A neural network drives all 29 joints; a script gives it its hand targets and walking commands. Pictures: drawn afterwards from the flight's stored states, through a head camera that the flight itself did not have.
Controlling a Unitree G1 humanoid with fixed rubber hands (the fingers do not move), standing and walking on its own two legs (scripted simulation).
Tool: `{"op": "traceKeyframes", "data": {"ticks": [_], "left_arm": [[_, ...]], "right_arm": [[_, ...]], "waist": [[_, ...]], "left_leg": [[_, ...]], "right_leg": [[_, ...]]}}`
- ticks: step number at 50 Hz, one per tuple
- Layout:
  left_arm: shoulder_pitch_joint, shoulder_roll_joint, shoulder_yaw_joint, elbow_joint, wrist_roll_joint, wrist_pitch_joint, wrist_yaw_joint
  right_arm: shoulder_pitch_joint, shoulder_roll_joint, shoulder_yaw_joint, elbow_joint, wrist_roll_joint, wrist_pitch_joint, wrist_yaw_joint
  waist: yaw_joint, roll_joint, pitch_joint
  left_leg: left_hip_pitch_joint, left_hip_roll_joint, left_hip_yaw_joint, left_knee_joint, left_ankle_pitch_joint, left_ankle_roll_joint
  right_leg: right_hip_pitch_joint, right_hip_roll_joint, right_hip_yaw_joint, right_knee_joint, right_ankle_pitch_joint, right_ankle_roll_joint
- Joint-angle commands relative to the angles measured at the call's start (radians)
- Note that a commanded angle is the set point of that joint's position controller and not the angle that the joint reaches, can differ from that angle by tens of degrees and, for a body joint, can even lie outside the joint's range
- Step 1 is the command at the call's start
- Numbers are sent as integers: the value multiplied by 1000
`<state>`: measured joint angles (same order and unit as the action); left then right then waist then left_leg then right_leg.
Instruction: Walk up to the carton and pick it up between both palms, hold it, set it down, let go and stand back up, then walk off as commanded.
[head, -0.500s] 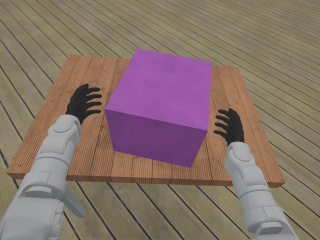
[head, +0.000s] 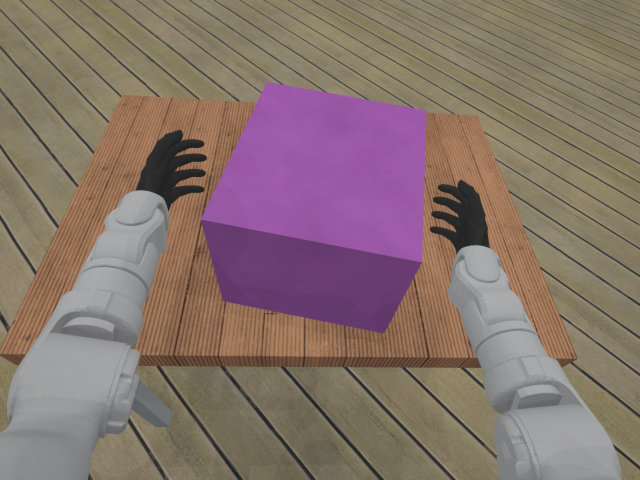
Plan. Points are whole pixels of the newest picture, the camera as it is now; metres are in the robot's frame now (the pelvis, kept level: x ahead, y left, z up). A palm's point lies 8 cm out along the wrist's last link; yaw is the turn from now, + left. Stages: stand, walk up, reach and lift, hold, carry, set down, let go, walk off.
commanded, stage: reach and lift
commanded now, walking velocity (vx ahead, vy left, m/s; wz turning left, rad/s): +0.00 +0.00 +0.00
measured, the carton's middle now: (324, 205) +0.50 -0.02 +0.01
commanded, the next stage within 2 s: none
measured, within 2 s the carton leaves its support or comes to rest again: neither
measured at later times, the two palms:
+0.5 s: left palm (160, 223) +0.44 +0.21 +0.04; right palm (450, 273) +0.38 -0.19 +0.01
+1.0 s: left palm (167, 230) +0.45 +0.21 +0.02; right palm (432, 276) +0.39 -0.17 -0.01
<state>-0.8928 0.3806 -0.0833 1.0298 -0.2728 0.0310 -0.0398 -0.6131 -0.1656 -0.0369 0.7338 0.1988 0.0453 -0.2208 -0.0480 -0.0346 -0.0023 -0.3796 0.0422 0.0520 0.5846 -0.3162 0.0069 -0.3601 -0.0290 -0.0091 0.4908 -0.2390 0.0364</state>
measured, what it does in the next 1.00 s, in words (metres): stands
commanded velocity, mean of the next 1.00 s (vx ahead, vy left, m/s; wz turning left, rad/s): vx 0.00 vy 0.00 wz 0.00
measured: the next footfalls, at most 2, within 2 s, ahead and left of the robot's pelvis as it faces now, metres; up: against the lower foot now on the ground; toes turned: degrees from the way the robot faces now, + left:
none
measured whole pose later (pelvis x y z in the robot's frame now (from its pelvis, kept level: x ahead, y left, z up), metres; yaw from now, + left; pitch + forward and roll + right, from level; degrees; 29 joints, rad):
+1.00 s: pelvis -0.02 +0.02 -0.02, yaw +1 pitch +24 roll -5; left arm -0.97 0.36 -0.22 1.32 -0.33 -0.30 -0.02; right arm -0.71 -0.14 -0.04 1.07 0.20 -0.28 -0.16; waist -0.08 0.04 -0.20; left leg -0.86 0.04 0.00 0.76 -0.33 0.02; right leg -0.79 -0.03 -0.05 0.59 -0.22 0.04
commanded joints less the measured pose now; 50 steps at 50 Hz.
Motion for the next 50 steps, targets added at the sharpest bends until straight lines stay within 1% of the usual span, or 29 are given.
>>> {"op": "traceKeyframes", "data": {"ticks": [1, 4, 5, 6, 10, 13, 15, 16, 18, 21, 23, 27, 30, 33, 34, 35, 37, 40, 43, 48, 50], "left_arm": [[-670, 246, -16, -57, -139, -90, 7], [-668, 219, -31, -14, -138, -107, 4], [-659, 209, -36, 9, -135, -114, 3], [-652, 200, -41, 39, -133, -121, 2], [-630, 167, -68, 124, -135, -166, -5], [-614, 145, -86, 162, -153, -212, -5], [-606, 136, -102, 170, -171, -251, -2], [-602, 129, -113, 175, -181, -271, -1], [-604, 130, -120, 181, -193, -305, 5], [-617, 126, -131, 178, -207, -349, 13], [-622, 121, -138, 196, -210, -368, 15], [-644, 115, -137, 201, -207, -388, 16], [-655, 98, -138, 158, -203, -398, 19], [-655, 76, -129, 116, -188, -403, 26], [-655, 66, -133, 112, -186, -404, 27], [-658, 61, -132, 101, -184, -406, 29], [-655, 42, -130, 76, -178, -408, 33], [-655, -1, -138, 74, -170, -409, 33], [-662, -41, -141, 98, -156, -407, 29], [-681, -86, -118, 134, -125, -409, 15], [-681, -106, -103, 181, -104, -408, 6]], "right_arm": [[-684, -197, -175, -50, 19, -87, 17], [-679, -198, -177, 16, 10, -108, 16], [-679, -194, -175, 35, 10, -117, 17], [-670, -191, -173, 71, 7, -123, 17], [-674, -172, -143, 147, 14, -159, 19], [-687, -163, -122, 161, 22, -197, 24], [-693, -156, -104, 161, 32, -226, 33], [-689, -154, -104, 170, 29, -242, 38], [-699, -153, -94, 161, 34, -270, 47], [-706, -156, -103, 158, 27, -306, 59], [-703, -161, -111, 172, 23, -319, 66], [-718, -179, -125, 173, 9, -344, 69], [-717, -181, -143, 169, 1, -363, 71], [-717, -178, -150, 155, -6, -386, 72], [-712, -176, -156, 162, -10, -389, 73], [-712, -173, -150, 164, -6, -392, 74], [-713, -161, -153, 152, -12, -401, 77], [-720, -135, -150, 166, -15, -403, 80], [-740, -105, -149, 177, -26, -402, 82], [-779, -43, -150, 188, -55, -394, 80], [-800, -9, -148, 186, -74, -391, 82]], "waist": [[-152, 132, -898], [-165, 146, -888], [-164, 151, -881], [-167, 152, -858], [-164, 149, -814], [-157, 142, -820], [-146, 146, -844], [-150, 149, -861], [-139, 148, -926], [-139, 154, -1042], [-139, 161, -1096], [-145, 167, -1165], [-153, 191, -1224], [-147, 211, -1285], [-153, 216, -1286], [-146, 222, -1297], [-142, 228, -1311], [-138, 235, -1278], [-134, 234, -1225], [-122, 205, -1136], [-115, 184, -1101]], "left_leg": [[226, -48, -61, 32, 652, -86], [247, -45, -67, 46, 685, -97], [251, -44, -68, 50, 697, -100], [249, -42, -72, 50, 692, -103], [213, -40, -72, 59, 657, -100], [166, -39, -74, 70, 627, -95], [142, -40, -75, 88, 628, -94], [135, -40, -79, 98, 630, -93], [118, -42, -81, 118, 629, -89], [103, -45, -89, 146, 636, -87], [92, -48, -91, 163, 634, -86], [77, -49, -93, 195, 636, -93], [117, -46, -96, 221, 697, -110], [169, -43, -98, 243, 768, -127], [182, -41, -100, 245, 781, -132], [191, -39, -104, 251, 792, -136], [221, -36, -109, 257, 830, -143], [232, -30, -118, 252, 822, -148], [227, -25, -123, 245, 808, -151], [183, -27, -109, 225, 726, -140], [146, -31, -98, 215, 673, -130]], "right_leg": [[110, 66, -53, 5, 610, -28], [68, 69, -59, 2, 591, -33], [52, 70, -61, 2, 582, -34], [34, 71, -63, 0, 559, -36], [-15, 65, -65, 8, 498, -40], [-51, 60, -69, 28, 466, -41], [-86, 57, -73, 46, 448, -41], [-107, 58, -78, 53, 439, -42], [-139, 59, -84, 69, 433, -41], [-175, 63, -95, 99, 444, -36], [-204, 64, -99, 114, 436, -33], [-259, 67, -107, 141, 424, -29], [-299, 71, -115, 149, 426, -30], [-325, 79, -119, 146, 442, -31], [-340, 81, -123, 146, 440, -31], [-353, 83, -121, 147, 436, -32], [-372, 88, -124, 143, 436, -32], [-391, 90, -123, 137, 408, -34], [-411, 90, -120, 130, 374, -33], [-395, 79, -114, 119, 330, -33], [-376, 72, -109, 115, 311, -34]]}}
